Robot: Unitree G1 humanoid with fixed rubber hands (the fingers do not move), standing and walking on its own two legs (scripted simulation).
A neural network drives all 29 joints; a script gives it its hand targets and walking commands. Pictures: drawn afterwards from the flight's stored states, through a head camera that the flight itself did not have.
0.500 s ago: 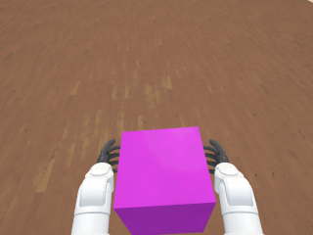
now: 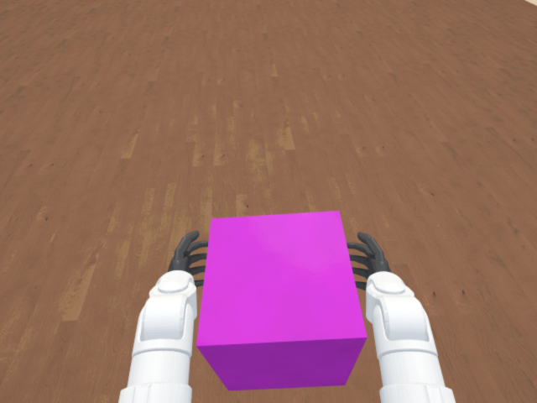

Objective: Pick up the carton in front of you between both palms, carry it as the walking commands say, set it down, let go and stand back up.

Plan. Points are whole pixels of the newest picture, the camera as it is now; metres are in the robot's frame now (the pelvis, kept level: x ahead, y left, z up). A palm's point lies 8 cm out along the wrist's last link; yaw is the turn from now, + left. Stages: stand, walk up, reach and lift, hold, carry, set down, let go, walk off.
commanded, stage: carry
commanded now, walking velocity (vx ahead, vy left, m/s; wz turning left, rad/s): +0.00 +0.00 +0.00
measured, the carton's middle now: (280, 305) +0.28 -0.01 -0.05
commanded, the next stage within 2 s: hold in 0.40 s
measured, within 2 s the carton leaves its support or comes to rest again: neither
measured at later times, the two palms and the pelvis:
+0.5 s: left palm (183, 286) +0.27 +0.14 +0.04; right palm (385, 289) +0.26 -0.16 +0.04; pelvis -0.01 +0.00 +0.01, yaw -3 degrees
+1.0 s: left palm (182, 287) +0.26 +0.14 +0.05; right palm (394, 320) +0.21 -0.15 +0.05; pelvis -0.04 +0.04 +0.01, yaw -9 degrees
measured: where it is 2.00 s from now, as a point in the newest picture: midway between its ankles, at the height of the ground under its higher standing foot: outside the picture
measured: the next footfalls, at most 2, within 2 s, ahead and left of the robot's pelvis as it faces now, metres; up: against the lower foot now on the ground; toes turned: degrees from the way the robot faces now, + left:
none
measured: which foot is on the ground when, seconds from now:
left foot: down 0.00-1.00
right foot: down 0.00-1.00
